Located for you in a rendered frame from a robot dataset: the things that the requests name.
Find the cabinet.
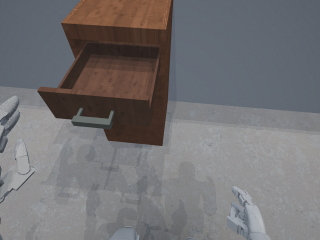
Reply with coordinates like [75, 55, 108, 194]
[61, 0, 173, 146]

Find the robot right hand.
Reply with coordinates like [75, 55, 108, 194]
[227, 186, 267, 239]

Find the robot left hand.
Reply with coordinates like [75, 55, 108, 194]
[0, 95, 35, 203]

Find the handle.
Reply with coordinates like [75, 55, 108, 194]
[71, 108, 115, 130]

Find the left robot thigh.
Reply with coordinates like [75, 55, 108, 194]
[110, 228, 140, 240]

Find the drawer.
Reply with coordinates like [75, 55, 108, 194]
[37, 41, 161, 127]

